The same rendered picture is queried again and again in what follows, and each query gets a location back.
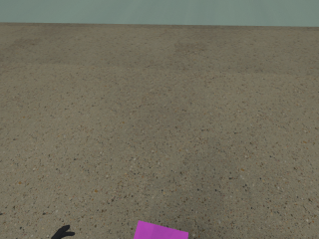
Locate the carton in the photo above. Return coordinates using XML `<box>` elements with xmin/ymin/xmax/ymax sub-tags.
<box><xmin>134</xmin><ymin>220</ymin><xmax>188</xmax><ymax>239</ymax></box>

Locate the robot left hand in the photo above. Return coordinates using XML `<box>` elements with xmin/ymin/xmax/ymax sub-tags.
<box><xmin>51</xmin><ymin>225</ymin><xmax>76</xmax><ymax>239</ymax></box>

